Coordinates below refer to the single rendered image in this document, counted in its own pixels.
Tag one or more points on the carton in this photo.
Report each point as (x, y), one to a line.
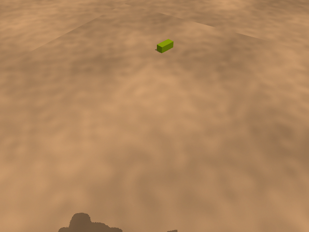
(165, 45)

